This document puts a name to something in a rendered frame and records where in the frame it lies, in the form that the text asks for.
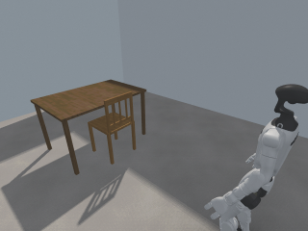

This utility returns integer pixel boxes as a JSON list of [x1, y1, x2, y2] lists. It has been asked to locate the table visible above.
[[30, 79, 147, 175]]

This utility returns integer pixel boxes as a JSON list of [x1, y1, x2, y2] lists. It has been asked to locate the left robot upper arm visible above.
[[251, 129, 284, 185]]

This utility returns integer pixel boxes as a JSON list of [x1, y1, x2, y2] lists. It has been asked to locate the chair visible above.
[[88, 91, 137, 164]]

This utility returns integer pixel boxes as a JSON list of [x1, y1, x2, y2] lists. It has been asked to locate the left robot hand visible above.
[[204, 196, 229, 219]]

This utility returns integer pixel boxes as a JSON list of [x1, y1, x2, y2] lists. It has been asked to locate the robot right shin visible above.
[[237, 209, 251, 231]]

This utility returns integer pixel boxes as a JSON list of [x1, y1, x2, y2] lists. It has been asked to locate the right robot hand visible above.
[[246, 153, 256, 168]]

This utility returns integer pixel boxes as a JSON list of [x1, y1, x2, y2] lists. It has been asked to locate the left robot forearm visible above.
[[223, 171, 266, 206]]

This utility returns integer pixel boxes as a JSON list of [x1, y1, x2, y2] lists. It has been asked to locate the robot shin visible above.
[[237, 209, 251, 231], [219, 218, 237, 231]]

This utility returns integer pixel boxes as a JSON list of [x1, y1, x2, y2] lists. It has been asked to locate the robot left shin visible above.
[[219, 218, 237, 231]]

